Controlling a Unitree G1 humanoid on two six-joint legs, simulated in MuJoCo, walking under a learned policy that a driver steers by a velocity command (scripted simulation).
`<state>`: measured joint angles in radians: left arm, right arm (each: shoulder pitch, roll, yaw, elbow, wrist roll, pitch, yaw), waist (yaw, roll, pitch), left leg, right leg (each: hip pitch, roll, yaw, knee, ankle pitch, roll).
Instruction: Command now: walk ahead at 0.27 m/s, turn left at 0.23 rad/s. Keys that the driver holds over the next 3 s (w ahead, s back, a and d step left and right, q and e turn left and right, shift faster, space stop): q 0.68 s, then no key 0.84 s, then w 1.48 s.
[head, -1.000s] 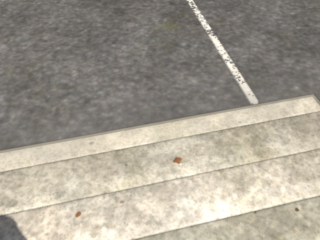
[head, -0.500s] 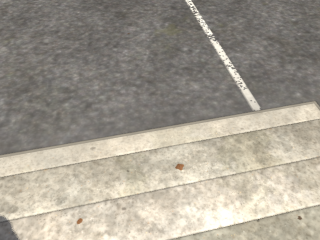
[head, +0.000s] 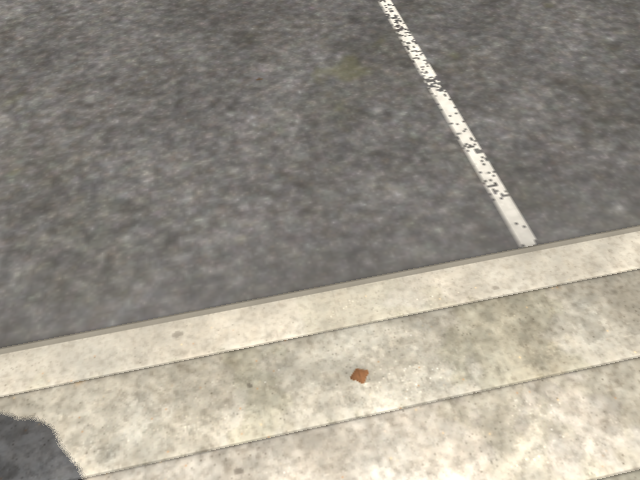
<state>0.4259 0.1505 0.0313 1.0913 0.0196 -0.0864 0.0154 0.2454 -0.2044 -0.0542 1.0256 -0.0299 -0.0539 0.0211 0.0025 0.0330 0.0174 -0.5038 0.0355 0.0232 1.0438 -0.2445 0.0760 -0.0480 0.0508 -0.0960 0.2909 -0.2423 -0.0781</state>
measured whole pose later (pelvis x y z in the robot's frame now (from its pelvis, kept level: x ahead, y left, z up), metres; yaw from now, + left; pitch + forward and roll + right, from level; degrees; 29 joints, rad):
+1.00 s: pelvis +0.19 -0.04 +0.00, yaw +27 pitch +1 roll +1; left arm 0.23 0.22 0.02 0.82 0.02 -0.01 0.04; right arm 0.21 -0.28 -0.08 0.86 -0.02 0.04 0.00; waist -0.01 0.06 0.02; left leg -0.43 -0.13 -0.15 0.91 -0.39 -0.01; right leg -0.18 0.03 0.02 0.38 -0.22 -0.05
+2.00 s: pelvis +0.29 -0.02 +0.00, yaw +27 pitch +0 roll +1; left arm 0.44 0.19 0.03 1.06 0.02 -0.08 0.00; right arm 0.22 -0.24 -0.04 1.03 -0.04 -0.05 0.03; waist 0.01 0.03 0.00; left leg -0.48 0.03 0.02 1.02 -0.24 0.08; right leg -0.04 0.05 -0.05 0.28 -0.25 -0.08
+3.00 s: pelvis +0.81 +0.22 -0.01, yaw +27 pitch -1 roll +0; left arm 0.24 0.22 0.06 0.99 0.02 -0.08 -0.01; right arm 0.30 -0.21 -0.04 1.00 -0.03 -0.07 0.01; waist -0.01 0.02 0.06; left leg -0.41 0.03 0.00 1.16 -0.31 0.08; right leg -0.23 0.06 -0.12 0.41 -0.17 -0.10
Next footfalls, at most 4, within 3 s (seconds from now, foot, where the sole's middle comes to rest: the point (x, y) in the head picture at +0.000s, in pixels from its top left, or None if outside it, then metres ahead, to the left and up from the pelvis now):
0.24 left None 0.24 0.07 -0.78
0.84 right None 0.25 -0.10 -0.78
1.18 left None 0.14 0.08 -0.78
2.30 left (256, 465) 0.55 0.20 -0.78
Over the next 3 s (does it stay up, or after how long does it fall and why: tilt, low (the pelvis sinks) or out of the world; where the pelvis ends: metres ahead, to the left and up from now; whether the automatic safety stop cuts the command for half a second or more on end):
stays up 0.81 0.22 -0.01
